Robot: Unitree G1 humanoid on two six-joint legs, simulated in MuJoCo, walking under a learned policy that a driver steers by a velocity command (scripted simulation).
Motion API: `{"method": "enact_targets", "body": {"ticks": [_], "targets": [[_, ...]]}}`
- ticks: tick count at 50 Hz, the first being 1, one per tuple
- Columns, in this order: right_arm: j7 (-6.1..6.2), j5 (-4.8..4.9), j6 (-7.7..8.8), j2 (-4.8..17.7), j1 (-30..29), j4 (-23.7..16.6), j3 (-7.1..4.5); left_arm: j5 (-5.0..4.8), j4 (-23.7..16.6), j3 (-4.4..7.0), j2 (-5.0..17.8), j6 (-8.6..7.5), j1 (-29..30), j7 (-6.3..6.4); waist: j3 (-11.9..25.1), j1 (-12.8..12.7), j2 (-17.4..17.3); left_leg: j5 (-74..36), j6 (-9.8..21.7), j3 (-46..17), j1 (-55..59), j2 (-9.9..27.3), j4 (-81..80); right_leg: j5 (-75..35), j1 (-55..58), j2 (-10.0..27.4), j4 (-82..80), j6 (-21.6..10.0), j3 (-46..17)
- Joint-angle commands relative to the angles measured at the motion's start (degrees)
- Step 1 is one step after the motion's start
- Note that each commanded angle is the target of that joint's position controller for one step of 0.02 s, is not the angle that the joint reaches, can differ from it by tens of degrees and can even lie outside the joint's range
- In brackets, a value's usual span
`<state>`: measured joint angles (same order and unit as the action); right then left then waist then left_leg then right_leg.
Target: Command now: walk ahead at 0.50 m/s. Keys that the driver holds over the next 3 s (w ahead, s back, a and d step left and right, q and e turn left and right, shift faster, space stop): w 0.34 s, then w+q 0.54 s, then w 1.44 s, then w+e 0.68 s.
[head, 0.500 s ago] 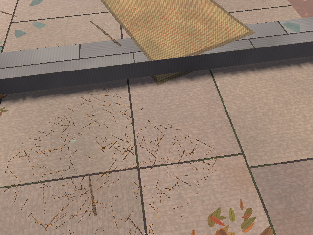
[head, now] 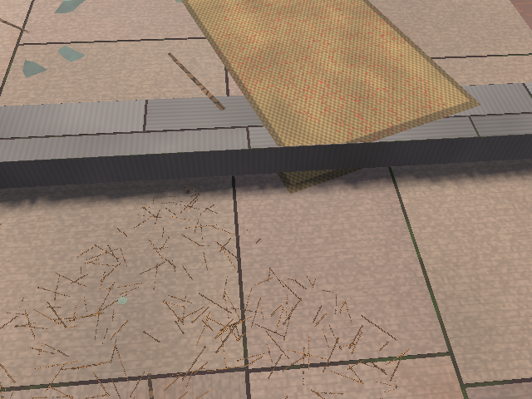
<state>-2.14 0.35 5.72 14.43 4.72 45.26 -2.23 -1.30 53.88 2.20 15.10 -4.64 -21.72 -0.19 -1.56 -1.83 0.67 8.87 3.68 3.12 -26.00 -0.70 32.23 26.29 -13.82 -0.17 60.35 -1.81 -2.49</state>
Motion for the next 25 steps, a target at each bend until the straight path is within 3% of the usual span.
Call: {"method": "enact_targets", "body": {"ticks": [1,3,4,6,9,13,18,20,21,22,23,24,25], "targets": [[0.36,-0.09,-0.15,7.07,9.0,0.04,-1.94,-0.37,-6.24,1.67,7.51,-2.33,4.93,0.24,5.82,4.72,-3.41,0.62,10.53,-24.5,25.65,17.23,-17.95,-6.05,-27.59,6.08,11.28,-1.01,-1.7],[-0.05,-0.85,0.39,5.16,6.39,0.09,-1.44,0.44,-5.61,1.91,5.44,-0.74,2.77,0.68,3.75,1.3,-5.46,-3.77,9.36,-18.07,16.76,13.78,-21.73,-10.59,-20.7,8.41,6.44,-0.68,-1.98],[-0.14,-0.73,0.72,5.45,6.75,0.55,-1.58,0.54,-5.26,1.76,4.13,-0.08,1.75,0.77,3.53,0.7,-5.42,-6.01,9.9,-16.2,14.96,13.22,-22.94,-11.49,-19.51,8.55,5.35,-0.27,-1.51],[0.22,-0.66,1.08,6.92,8.28,1.77,-1.98,0.83,-6.03,1.87,3.82,0.59,3.37,1.02,2.04,0.31,-4.66,-10.1,10.58,-13.12,13.95,12.91,-24.57,-15.05,-21.63,8.98,1.79,0.73,-1.13],[1.26,-0.44,0.59,7.97,11.39,3.34,-2.23,1.29,-8.09,1.94,3.67,0.43,9.73,0.99,0.51,1.83,-3.61,-13.55,9.87,-10.28,16.68,12.34,-25.27,-23.79,-26.43,9.11,-7.69,1.83,-0.79],[1.98,0.16,0.01,8.86,14.79,4.91,-2.23,0.92,-10.14,1.25,2.1,-0.27,17.77,0.11,-1.0,4.6,-3.67,-11.35,7.89,-6.89,18.72,10.88,-25.73,-32.81,-24.42,6.95,-21.36,1.68,1.33],[2.26,0.68,-1.28,9.4,19.64,7.68,-2.48,0.32,-13.45,0.9,2.56,-1.05,25.64,-1.5,-3.33,6.92,-3.72,-11.42,7.79,-8.58,27.17,14.44,-22.11,-28.86,-25.97,5.23,-29.05,0.47,1.58],[2.59,0.93,-1.87,9.99,19.3,8.01,-2.76,0.31,-14.01,1.25,3.75,-1.64,25.01,-2.04,-2.83,5.29,-4.49,-14.45,7.04,-10.45,29.22,15.7,-19.1,-24.76,-23.18,4.31,-31.55,-0.59,1.21],[2.7,1.0,-2.1,10.63,18.43,7.84,-2.98,0.34,-13.57,1.65,4.76,-1.9,22.86,-2.09,-1.6,3.81,-5.25,-18.2,6.58,-11.02,29.24,15.71,-16.91,-22.85,-19.07,3.27,-32.31,-1.11,1.81],[2.75,1.06,-2.32,11.07,16.7,7.4,-3.06,0.47,-12.3,2.44,6.2,-2.16,17.92,-1.91,1.18,0.64,-5.6,-25.94,5.65,-10.25,28.03,14.3,-11.75,-22.51,-11.08,1.58,-33.96,-2.05,3.24],[2.72,0.68,-2.38,9.68,16.06,6.88,-2.51,0.75,-9.49,3.94,9.19,-2.29,8.46,-1.36,7.55,-3.48,-4.56,-28.62,3.96,-8.18,23.45,10.8,-1.29,-24.04,3.33,1.87,-33.38,-3.8,3.11],[2.66,-0.57,-2.17,6.42,16.11,5.06,-1.24,1.71,-7.87,5.14,13.85,-2.17,-2.44,-0.61,17.35,-6.97,2.2,-12.48,1.56,-5.15,11.01,6.13,17.33,-24.72,21.89,13.46,-31.4,-7.52,-8.93],[2.3,0.48,-1.06,-0.66,24.4,5.2,0.55,1.74,-6.61,5.54,16.11,-1.66,-4.26,-0.9,24.54,-2.84,17.87,23.35,-1.38,-5.26,-10.22,-2.61,35.12,-13.78,38.73,25.41,-37.85,-15.05,-33.58]]}}
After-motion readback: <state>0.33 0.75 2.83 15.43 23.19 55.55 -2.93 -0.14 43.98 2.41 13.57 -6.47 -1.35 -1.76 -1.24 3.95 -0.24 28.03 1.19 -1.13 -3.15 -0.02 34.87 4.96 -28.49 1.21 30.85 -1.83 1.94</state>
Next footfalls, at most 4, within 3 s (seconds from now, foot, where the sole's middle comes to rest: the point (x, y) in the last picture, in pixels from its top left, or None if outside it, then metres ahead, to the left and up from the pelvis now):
0.46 right None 0.43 -0.15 -0.76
0.98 left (231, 328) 0.63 0.13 -0.76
1.52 right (260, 224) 0.97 0.06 -0.76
2.12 left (166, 119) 1.28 0.38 -0.64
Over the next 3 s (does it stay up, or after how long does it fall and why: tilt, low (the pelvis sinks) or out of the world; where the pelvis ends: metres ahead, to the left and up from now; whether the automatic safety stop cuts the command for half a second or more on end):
stays up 1.65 0.45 0.13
